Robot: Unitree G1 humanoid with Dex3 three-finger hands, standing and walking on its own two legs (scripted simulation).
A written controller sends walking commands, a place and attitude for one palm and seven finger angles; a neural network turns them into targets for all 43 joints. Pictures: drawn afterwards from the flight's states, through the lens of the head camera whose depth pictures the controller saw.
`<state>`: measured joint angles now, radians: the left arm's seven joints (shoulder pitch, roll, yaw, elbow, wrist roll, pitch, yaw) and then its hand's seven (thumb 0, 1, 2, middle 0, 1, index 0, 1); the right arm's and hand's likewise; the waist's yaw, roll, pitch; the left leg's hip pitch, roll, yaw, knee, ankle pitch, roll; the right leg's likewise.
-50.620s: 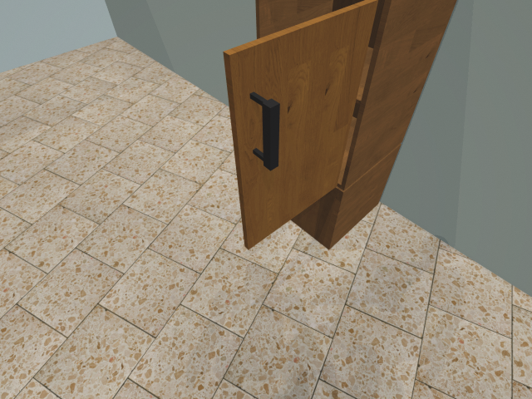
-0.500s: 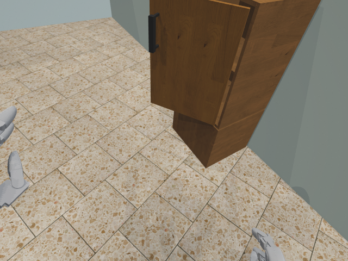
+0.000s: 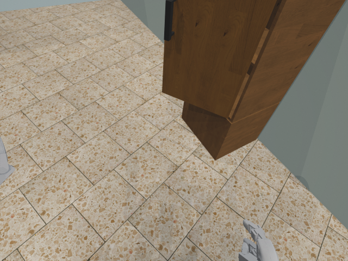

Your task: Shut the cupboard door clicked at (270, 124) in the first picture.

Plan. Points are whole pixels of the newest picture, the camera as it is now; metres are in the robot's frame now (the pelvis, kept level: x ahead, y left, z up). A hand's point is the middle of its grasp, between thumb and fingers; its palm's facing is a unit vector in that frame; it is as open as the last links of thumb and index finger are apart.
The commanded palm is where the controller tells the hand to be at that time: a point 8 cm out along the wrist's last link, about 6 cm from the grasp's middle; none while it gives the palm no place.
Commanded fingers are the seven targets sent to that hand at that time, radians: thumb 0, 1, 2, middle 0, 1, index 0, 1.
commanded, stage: stop stepping back and stand still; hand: left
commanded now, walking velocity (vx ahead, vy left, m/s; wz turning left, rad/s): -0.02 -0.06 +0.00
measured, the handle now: (171, 19) +0.97 +0.06 +0.09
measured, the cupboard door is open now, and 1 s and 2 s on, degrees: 33 33 33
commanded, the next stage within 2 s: let the arm hang, fingers relaxed in 0.42 s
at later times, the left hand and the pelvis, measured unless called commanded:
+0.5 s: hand (24, 162) +0.23 +0.26 +0.17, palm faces +0.40 -0.79 -0.47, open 7.4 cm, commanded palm none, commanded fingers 0.00 0.90 0.90 -0.20 -0.30 -0.20 -0.30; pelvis +0.03 +0.00 +0.00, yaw +0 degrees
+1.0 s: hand out of the picture -0.01 +0.21 -0.17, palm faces +0.04 -0.98 -0.20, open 7.0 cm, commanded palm none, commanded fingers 0.00 0.90 0.90 -0.20 -0.30 -0.20 -0.30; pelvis -0.02 +0.02 +0.01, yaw +2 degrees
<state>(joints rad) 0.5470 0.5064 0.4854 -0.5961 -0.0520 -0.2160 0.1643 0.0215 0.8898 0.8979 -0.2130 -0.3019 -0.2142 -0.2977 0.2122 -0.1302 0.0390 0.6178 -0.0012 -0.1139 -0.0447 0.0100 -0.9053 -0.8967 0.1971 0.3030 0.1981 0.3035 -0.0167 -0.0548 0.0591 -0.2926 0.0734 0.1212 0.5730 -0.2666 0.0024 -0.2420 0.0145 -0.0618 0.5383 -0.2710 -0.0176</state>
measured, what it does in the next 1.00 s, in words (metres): stands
